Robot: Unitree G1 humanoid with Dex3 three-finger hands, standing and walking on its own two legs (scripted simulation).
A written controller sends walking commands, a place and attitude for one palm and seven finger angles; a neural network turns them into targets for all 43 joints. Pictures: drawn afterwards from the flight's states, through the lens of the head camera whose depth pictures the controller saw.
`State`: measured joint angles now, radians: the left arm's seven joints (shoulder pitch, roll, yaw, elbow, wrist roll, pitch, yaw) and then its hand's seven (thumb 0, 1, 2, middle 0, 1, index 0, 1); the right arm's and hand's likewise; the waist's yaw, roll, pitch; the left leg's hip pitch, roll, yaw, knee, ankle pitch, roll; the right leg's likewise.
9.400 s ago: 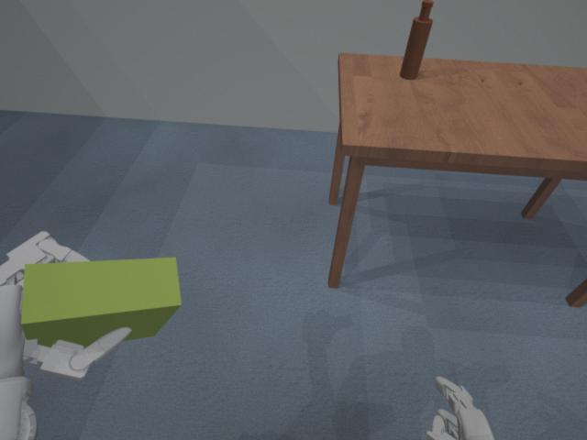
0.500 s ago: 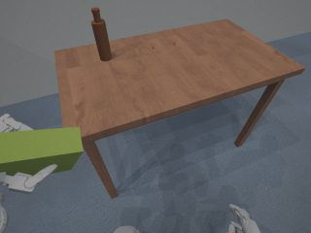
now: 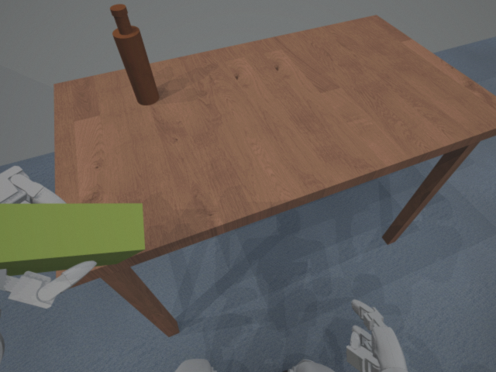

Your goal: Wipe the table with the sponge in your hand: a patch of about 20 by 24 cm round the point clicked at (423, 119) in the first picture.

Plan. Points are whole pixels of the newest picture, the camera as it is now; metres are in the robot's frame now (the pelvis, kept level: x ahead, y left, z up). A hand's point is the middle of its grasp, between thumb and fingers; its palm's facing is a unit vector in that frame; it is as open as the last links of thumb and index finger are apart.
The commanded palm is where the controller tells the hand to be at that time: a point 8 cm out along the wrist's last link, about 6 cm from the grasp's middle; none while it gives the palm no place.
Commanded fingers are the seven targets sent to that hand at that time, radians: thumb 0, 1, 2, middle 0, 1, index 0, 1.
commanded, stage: shuffle to correct the standing spot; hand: left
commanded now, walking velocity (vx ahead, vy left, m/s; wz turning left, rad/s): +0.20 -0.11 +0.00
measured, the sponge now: (91, 239) +0.23 +0.20 +0.16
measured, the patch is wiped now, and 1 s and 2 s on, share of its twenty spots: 0.00 0.00 0.00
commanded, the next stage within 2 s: come to a stop and stand still in 0.50 s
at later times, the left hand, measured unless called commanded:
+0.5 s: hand (92, 147) +0.33 +0.22 +0.21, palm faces +0.36 -0.83 -0.41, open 9.3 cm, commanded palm +0.27 +0.26 +0.20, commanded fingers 0.00 0.10 1.30 -1.20 -1.60 -1.20 -1.60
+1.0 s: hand (147, 142) +0.35 +0.15 +0.21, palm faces +0.39 -0.82 -0.42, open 9.3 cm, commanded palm +0.29 +0.20 +0.20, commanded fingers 0.00 0.10 1.30 -1.20 -1.60 -1.20 -1.60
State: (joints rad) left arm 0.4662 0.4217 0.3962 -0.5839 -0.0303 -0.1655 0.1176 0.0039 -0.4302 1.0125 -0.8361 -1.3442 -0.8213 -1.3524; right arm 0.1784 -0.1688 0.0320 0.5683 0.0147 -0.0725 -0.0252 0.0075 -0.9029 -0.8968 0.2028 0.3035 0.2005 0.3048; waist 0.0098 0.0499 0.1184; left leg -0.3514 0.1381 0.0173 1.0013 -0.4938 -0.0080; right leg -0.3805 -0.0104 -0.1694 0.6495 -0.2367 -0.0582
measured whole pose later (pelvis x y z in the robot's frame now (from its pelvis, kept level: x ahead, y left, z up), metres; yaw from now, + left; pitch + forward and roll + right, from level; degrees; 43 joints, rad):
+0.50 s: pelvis +0.12 -0.02 +0.02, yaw +1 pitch -1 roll -2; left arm 0.48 0.42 0.40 -0.66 -0.05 -0.16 0.13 0.00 -0.43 1.01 -0.84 -1.35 -0.82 -1.35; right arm 0.17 -0.13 0.04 0.53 0.00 -0.07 -0.02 0.01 -0.91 -0.90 0.20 0.30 0.20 0.30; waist 0.00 -0.03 0.08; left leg -0.22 0.09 0.11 0.51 -0.27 -0.01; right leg -0.46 -0.01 -0.08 0.82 -0.28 0.00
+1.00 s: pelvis +0.13 -0.08 +0.03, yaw +0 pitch -1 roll +1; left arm 0.51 0.38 0.35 -0.55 -0.05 -0.16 0.17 0.00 -0.43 1.02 -0.83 -1.35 -0.82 -1.35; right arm 0.18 -0.28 -0.03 0.60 0.03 -0.03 -0.06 0.01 -0.91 -0.90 0.20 0.30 0.19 0.30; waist -0.03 0.00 0.03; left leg -0.19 0.00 0.01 0.50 -0.33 0.02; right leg -0.28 0.04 -0.12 0.33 -0.05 -0.10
